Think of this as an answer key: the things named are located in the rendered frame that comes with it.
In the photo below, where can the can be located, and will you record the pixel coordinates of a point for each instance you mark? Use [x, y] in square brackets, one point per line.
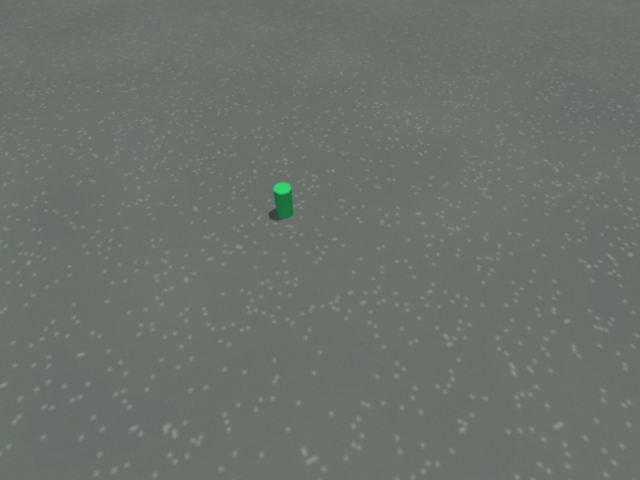
[283, 200]

